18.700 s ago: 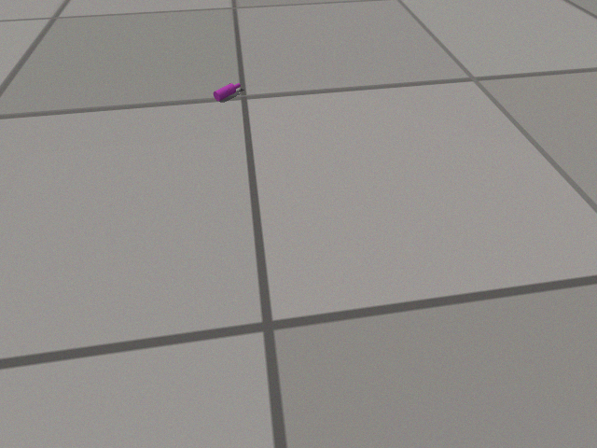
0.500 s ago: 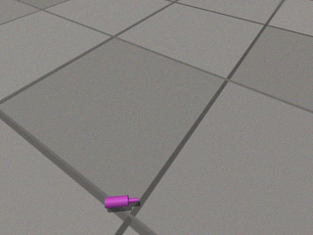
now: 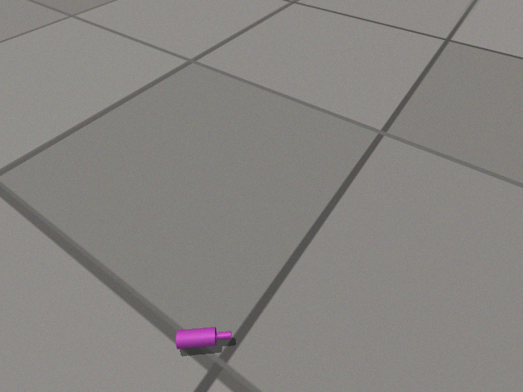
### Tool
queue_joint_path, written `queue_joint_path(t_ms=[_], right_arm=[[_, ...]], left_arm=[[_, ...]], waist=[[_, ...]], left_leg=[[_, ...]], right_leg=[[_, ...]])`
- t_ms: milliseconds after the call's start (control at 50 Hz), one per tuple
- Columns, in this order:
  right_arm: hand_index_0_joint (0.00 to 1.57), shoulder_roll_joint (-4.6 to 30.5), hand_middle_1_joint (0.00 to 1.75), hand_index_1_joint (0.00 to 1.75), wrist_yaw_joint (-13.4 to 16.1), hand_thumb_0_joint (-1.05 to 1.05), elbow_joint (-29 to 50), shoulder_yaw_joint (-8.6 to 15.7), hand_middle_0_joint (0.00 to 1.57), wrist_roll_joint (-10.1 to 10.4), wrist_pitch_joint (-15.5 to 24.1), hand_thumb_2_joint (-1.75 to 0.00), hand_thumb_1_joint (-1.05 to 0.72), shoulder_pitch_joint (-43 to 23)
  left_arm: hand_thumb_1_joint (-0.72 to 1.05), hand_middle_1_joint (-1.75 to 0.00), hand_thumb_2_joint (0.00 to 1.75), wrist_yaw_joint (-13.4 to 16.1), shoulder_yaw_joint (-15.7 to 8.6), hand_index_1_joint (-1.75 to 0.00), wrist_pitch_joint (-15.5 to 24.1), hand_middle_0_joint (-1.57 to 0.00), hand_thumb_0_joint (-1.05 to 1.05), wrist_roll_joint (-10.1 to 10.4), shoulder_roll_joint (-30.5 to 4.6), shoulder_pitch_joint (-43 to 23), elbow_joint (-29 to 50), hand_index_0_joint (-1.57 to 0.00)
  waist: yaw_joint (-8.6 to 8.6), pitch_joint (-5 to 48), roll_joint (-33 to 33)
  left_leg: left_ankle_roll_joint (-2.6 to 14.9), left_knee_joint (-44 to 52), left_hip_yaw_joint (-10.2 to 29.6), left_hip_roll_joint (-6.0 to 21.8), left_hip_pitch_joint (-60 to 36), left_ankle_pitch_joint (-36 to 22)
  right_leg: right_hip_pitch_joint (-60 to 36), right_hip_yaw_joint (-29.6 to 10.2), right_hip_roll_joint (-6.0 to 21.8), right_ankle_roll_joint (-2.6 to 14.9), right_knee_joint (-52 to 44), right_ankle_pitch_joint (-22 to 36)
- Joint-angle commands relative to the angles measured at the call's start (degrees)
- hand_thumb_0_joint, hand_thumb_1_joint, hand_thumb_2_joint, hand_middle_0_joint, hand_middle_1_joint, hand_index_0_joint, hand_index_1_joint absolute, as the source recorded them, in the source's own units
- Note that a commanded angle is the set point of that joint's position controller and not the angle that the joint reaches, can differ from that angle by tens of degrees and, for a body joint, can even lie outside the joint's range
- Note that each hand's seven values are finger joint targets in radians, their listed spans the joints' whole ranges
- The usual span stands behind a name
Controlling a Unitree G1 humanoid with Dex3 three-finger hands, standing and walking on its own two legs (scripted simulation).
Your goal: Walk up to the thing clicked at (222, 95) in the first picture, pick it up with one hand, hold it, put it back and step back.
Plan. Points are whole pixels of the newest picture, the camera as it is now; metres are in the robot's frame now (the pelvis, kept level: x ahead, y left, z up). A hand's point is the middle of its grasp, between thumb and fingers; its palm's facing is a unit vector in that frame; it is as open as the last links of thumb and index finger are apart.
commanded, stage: stand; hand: left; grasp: from above
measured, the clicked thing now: (204, 337) +0.43 +0.20 -0.75
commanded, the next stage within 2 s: rise first in 0.84 s
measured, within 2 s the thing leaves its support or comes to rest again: neither
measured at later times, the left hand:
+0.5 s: hand out of the picture +0.07 +0.26 -0.16, palm faces -0.02 -0.94 -0.35, open 7.4 cm
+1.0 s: hand out of the picture +0.07 +0.26 -0.16, palm faces +0.01 -0.94 -0.35, open 7.4 cm
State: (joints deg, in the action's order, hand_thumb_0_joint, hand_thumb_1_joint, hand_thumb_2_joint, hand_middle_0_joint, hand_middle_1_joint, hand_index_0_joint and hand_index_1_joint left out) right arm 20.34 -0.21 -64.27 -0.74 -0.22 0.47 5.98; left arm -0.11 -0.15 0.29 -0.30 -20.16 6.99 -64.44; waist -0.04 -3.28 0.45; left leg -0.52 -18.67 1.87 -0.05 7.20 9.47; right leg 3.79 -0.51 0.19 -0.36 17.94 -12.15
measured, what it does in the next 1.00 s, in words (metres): stands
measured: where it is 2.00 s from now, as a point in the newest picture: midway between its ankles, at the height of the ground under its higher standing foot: outside the picture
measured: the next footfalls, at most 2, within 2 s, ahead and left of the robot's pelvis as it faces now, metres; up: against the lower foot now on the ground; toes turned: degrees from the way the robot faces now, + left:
none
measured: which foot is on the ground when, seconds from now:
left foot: down 0.00-1.00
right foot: down 0.00-1.00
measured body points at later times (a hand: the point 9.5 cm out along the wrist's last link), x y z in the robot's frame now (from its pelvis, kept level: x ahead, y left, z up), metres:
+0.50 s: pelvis +0.00 +0.00 +0.00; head +0.00 +0.00 +0.45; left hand +0.07 +0.30 -0.13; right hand +0.07 -0.30 -0.13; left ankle +0.01 +0.13 -0.75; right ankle -0.02 -0.12 -0.75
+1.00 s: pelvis +0.00 +0.00 +0.00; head +0.02 +0.00 +0.45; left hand +0.07 +0.30 -0.13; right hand +0.07 -0.30 -0.13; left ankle +0.01 +0.13 -0.75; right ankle -0.02 -0.12 -0.75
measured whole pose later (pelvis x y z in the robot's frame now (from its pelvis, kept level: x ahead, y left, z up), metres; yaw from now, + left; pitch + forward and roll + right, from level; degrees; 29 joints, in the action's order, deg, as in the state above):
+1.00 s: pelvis +0.00 +0.00 +0.00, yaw +0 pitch +0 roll +0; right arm 20.2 0.7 -59.7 -0.8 1.5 0.7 8.8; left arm 0.6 -1.0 0.6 1.0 -19.7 7.8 -61.3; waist 0.3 -2.7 0.4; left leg -0.3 -21.1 1.9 -0.2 10.6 10.1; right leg 7.3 -0.5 0.3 -0.5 20.5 -12.9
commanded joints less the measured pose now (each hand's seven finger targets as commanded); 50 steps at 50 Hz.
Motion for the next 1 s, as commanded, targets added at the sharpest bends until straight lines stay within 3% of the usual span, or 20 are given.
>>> queue_joint_path(t_ms=[0, 100, 180, 340, 440, 900, 920, 940, 960, 980], right_arm=[[0.2, 12.1, 0.3, 0.3, 0.9, 0.0, 3.0, 2.7, 0.2, -0.2, 1.2, -0.9, -0.9, -2.0], [0.2, 12.1, 0.3, 0.3, 0.9, 0.0, 3.3, 2.6, 0.2, 0.0, 1.2, -0.9, -0.9, -2.1], [0.2, 12.1, 0.3, 0.3, 0.9, 0.0, 3.2, 2.6, 0.2, -0.2, 1.1, -0.9, -0.9, -1.9], [0.2, 12.0, 0.3, 0.3, 0.9, 0.0, 3.3, 2.6, 0.2, -0.1, 1.3, -0.9, -0.9, -1.9], [0.2, 12.1, 0.3, 0.3, 0.8, 0.0, 3.3, 2.7, 0.2, -0.2, 1.2, -0.9, -0.9, -1.9], [0.2, 12.2, 0.3, 0.3, 0.8, 0.0, 2.8, 2.7, 0.2, -0.2, 1.2, -0.9, -0.9, -0.9], [0.2, 12.3, 0.3, 0.3, 0.8, 0.0, 2.8, 2.7, 0.2, -0.2, 1.2, -0.91, -0.92, -1.3], [0.2, 3.0, 0.3, 0.3, 2.0, 0.0, 19.1, 0.1, 0.2, 3.8, 4.4, -0.92, -0.98, -1.1], [0.2, 4.4, 0.3, 0.3, 2.6, 0.0, 15.6, 0.4, 0.2, 3.8, 4.4, -0.91, -0.93, 1.8], [0.2, 5.7, 0.3, 0.3, 3.0, 0.0, 14.6, 1.0, 0.2, 3.7, 3.7, -0.91, -0.93, 3.7]], left_arm=[[0.9, -0.3, 0.9, 0.9, -2.2, -0.3, 1.5, -0.2, 0.0, -0.4, -12.5, -1.3, 3.3, -0.2], [0.9, -0.3, 0.9, 0.9, -2.2, -0.3, 1.6, -0.2, 0.0, -0.3, -12.3, -1.1, 3.3, -0.2], [0.9, -0.3, 0.9, 0.9, -2.3, -0.3, 1.5, -0.2, 0.0, -0.2, -12.3, -1.3, 3.4, -0.2], [0.9, -0.3, 0.9, 0.8, -2.4, -0.3, 1.4, -0.2, 0.0, -0.3, -12.3, -1.2, 3.4, -0.2], [0.9, -0.3, 0.9, 0.8, -2.4, -0.3, 1.2, -0.2, 0.0, -0.4, -12.3, -1.6, 3.5, -0.2], [0.9, -0.3, 0.9, 0.7, -2.3, -0.3, 1.2, -0.2, 0.0, -0.3, -12.2, -0.7, 3.5, -0.2], [0.87, -0.38, 0.87, 0.7, -2.2, -0.38, 1.3, -0.2, 0.0, -0.3, -12.1, -0.2, 3.4, -0.21], [0.79, -0.46, 0.88, 1.6, -2.0, -0.46, 6.8, -0.27, 0.0, 3.1, -2.7, -20.3, 23.5, -0.25], [0.71, -0.54, 0.88, 1.9, -3.0, -0.54, 6.7, -0.24, 0.0, 3.0, -5.7, -27.8, 20.5, -0.22], [0.63, -0.6, 0.91, 2.2, -5.5, -0.62, 4.4, -0.22, 0.0, 2.1, -9.2, -19.1, 11.0, -0.2]], waist=[[0.13, 4.6, -0.9], [0.06, 5.5, -0.7], [0.05, 4.3, -0.4], [0.04, 4.4, -0.3], [0.1, 3.2, -0.4], [0.01, 3.8, -0.2], [-0.23, 3.8, -0.1], [6.71, 2.0, 1.3], [5.27, 4.3, 0.3], [4.86, 3.1, -2.3]], left_leg=[[1.68, 1.2, 5.0, 7.1, -2.5, -10.2], [1.82, 0.8, 4.8, 7.2, -2.9, -13.2], [1.62, 1.5, 4.9, 7.0, -2.3, -10.5], [1.84, 1.9, 5.1, 7.2, -1.9, -10.3], [1.61, 2.6, 5.3, 6.9, -1.3, -6.8], [1.86, 2.4, 5.4, 6.8, -0.8, -6.8], [1.93, 2.2, 5.4, 6.9, -1.4, -7.4], [1.04, -2.0, -3.3, -0.5, 5.1, 1.0], [1.06, -3.6, -3.1, -0.9, 4.5, 2.1], [1.45, -4.7, -3.1, -1.3, 6.6, 3.5]], right_leg=[[1.4, -4.6, 7.3, 1.42, -3.0, 9.2], [0.0, -4.5, 7.4, 1.3, -2.5, 13.1], [1.0, -4.5, 7.2, 1.49, -3.1, 10.0], [0.2, -4.7, 7.2, 1.62, -2.8, 9.5], [2.0, -4.6, 6.8, 1.62, -3.7, 5.4], [1.5, -4.9, 7.0, 1.65, -3.2, 5.9], [1.8, -5.0, 7.1, 1.62, -3.4, 6.7], [15.7, 0.3, -0.2, 0.72, 2.0, 4.4], [13.7, 0.7, -0.2, 0.66, 2.9, 3.2], [14.5, 1.2, -0.4, 0.79, 3.4, 1.0]])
